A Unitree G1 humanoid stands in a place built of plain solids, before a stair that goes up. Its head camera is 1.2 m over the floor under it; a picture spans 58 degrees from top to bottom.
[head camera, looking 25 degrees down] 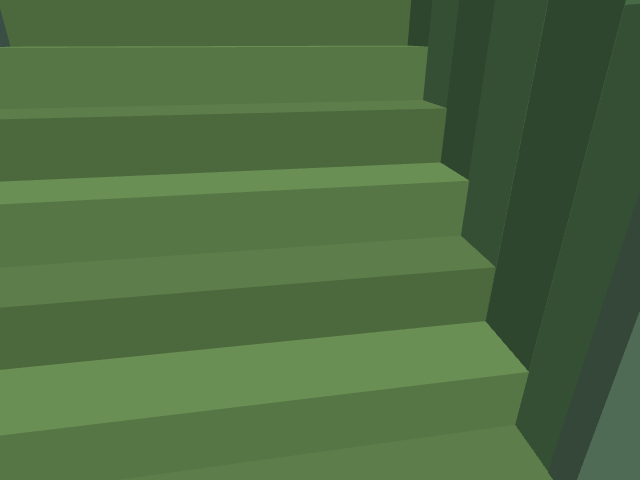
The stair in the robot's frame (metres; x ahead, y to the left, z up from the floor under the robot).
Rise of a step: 0.19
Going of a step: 0.23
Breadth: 1.56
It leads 9 degrees to the left of straight ahead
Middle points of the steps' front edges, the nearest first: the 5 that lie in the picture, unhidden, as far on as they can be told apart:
0.78 0.21 0.39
1.00 0.25 0.59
1.23 0.29 0.78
1.46 0.32 0.98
1.68 0.36 1.17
